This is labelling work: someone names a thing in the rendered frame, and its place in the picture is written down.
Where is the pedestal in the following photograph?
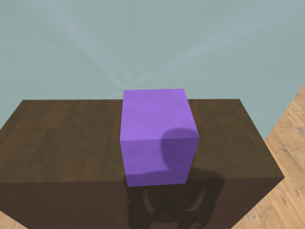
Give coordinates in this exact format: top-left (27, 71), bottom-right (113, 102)
top-left (0, 98), bottom-right (284, 229)

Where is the carton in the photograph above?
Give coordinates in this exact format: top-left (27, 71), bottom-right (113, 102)
top-left (119, 89), bottom-right (200, 187)

